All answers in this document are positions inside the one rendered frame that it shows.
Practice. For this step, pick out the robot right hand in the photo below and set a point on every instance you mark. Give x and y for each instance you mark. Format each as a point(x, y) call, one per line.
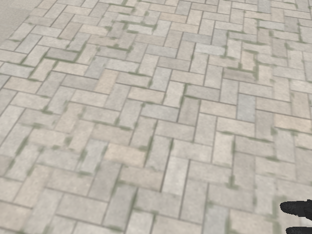
point(301, 209)

